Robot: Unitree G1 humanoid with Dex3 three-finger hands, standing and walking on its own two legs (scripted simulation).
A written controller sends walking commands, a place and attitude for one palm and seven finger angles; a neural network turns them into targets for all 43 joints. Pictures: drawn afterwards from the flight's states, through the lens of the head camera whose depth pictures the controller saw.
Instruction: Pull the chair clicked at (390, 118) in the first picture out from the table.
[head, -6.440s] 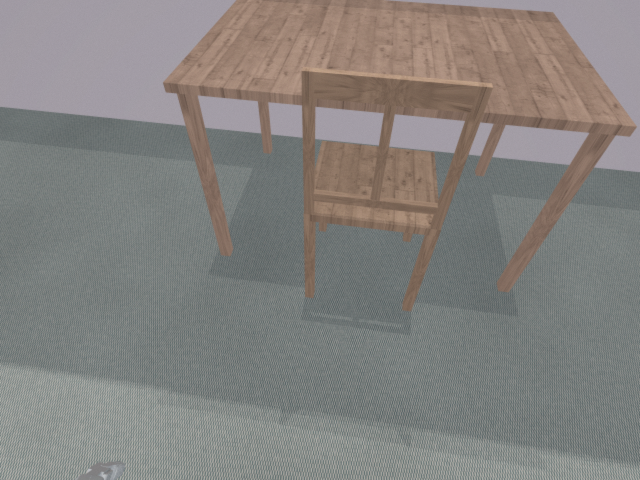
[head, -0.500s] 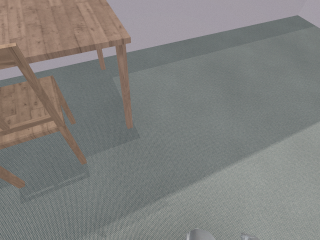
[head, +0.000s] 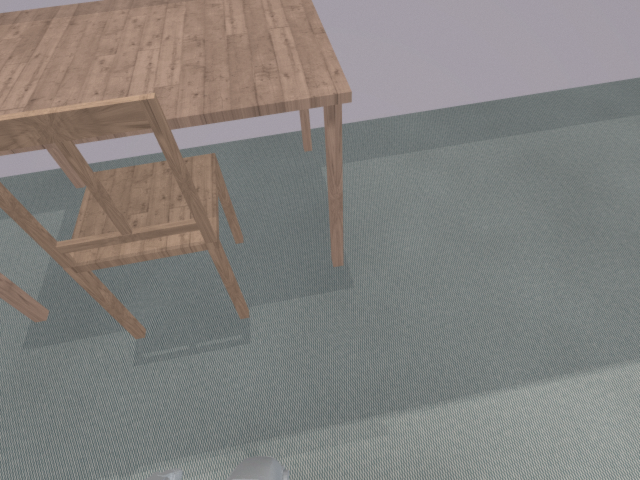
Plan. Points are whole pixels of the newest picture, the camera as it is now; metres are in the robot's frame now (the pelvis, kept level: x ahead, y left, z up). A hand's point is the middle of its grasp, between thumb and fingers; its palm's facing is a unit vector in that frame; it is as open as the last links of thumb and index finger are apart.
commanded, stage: turn to face it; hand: left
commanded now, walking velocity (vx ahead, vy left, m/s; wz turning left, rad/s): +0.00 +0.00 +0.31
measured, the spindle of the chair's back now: (98, 191) +0.68 +0.52 -0.11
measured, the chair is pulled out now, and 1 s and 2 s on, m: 0.00 0.00 0.00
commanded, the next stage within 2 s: take the last steps up to it in 0.20 s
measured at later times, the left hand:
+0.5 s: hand out of the picture +0.00 +0.26 -0.17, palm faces +0.18 -0.96 -0.22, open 7.3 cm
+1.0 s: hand out of the picture +0.00 +0.20 -0.18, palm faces +0.28 -0.95 -0.13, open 7.3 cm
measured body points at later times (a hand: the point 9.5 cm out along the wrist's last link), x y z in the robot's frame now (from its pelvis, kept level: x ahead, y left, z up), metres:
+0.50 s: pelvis +0.01 +0.05 +0.00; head +0.02 +0.06 +0.45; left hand -0.01 +0.31 -0.15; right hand +0.12 -0.16 -0.14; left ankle -0.01 +0.15 -0.74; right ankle +0.02 -0.08 -0.70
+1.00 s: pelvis +0.13 +0.08 -0.01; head +0.14 +0.09 +0.44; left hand -0.01 +0.25 -0.16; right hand +0.22 -0.14 -0.16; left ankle +0.20 +0.22 -0.72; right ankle +0.04 -0.06 -0.74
